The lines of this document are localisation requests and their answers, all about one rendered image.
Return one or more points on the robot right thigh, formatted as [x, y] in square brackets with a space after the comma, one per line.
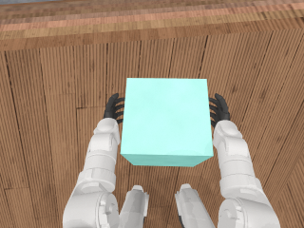
[192, 210]

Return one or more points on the robot right upper arm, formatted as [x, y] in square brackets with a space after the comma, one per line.
[237, 212]

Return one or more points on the robot right hand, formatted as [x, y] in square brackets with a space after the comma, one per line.
[221, 109]

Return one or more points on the left robot forearm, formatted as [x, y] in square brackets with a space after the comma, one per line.
[100, 160]

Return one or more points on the robot left hand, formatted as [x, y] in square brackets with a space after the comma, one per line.
[111, 108]

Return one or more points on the left robot shin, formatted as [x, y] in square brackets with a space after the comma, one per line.
[137, 187]

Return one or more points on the robot left upper arm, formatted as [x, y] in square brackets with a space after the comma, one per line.
[92, 210]

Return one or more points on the right robot forearm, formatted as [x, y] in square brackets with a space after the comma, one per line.
[238, 178]

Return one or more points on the carton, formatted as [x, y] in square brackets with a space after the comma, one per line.
[166, 122]

